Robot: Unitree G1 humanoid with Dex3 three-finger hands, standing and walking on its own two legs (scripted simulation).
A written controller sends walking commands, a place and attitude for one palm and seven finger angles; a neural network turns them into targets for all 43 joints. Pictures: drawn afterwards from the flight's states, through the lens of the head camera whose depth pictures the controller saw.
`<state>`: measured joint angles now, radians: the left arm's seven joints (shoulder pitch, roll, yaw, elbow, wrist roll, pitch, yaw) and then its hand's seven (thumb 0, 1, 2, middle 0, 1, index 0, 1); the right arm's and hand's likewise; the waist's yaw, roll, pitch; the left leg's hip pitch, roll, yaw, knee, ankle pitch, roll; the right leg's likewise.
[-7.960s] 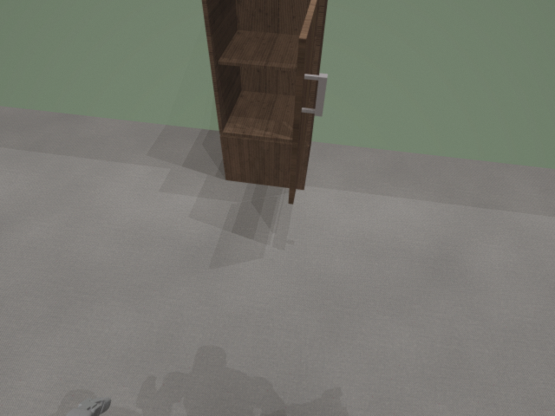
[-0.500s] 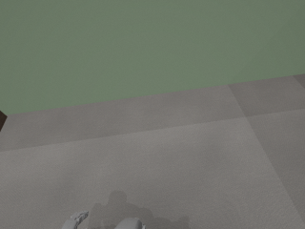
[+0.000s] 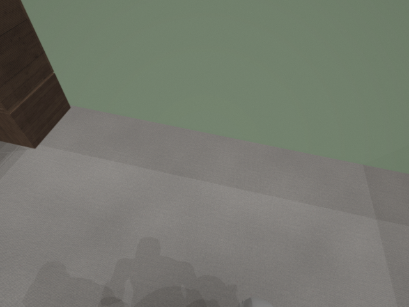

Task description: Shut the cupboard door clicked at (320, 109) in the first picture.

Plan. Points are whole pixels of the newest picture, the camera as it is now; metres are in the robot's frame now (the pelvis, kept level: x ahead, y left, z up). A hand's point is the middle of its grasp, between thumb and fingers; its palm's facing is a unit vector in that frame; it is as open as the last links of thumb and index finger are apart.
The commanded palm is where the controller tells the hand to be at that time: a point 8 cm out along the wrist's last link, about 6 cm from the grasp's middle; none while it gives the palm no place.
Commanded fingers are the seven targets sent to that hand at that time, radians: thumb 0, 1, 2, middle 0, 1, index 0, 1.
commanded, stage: walk to a spot facing it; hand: left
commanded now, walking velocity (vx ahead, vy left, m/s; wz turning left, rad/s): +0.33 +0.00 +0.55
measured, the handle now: out of the picture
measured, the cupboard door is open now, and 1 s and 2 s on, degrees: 89 89 89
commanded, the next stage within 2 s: turn to face it in 1.62 s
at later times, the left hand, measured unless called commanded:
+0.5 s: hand (137, 289) +0.18 +0.15 -0.15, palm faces +0.29 -0.93 -0.23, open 7.3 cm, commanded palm none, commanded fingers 0.00 0.90 0.90 -0.20 -0.30 -0.20 -0.30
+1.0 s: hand (107, 236) +0.29 +0.26 -0.17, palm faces +0.47 -0.86 -0.17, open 7.4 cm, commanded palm none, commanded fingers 0.00 0.90 0.90 -0.20 -0.30 -0.20 -0.30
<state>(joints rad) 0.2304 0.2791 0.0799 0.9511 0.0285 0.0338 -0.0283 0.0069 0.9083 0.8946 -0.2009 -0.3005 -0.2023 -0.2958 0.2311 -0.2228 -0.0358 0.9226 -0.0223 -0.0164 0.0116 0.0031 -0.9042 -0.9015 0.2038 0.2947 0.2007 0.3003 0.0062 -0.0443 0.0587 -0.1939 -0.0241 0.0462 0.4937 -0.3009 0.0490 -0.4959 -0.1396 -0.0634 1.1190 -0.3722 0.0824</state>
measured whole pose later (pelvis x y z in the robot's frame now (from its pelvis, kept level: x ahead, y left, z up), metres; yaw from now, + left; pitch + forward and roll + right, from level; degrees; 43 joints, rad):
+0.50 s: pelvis +0.17 -0.04 +0.01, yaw +17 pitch -1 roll +1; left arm 0.26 0.17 0.03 0.96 0.04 -0.07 0.00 0.00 0.90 0.89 -0.20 -0.30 -0.21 -0.30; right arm 0.23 -0.26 -0.09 1.00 -0.03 0.02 0.04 0.01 -0.91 -0.90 0.20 0.29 0.20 0.30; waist -0.02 0.02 0.04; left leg -0.55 0.07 0.05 1.14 -0.27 -0.01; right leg -0.16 -0.12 -0.23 0.46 -0.27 0.01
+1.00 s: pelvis +0.35 +0.08 +0.01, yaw +25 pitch -1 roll +0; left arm 0.27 0.19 0.06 1.04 0.04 -0.02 -0.02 0.00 0.91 0.89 -0.20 -0.30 -0.20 -0.30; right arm 0.23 -0.18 -0.06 1.01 -0.01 -0.07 -0.01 -0.03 -0.96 -0.90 0.21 0.30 0.20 0.30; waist 0.03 -0.03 0.04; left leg -0.14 -0.04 0.12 0.38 -0.23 0.08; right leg -0.55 -0.17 -0.06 1.09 -0.24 0.06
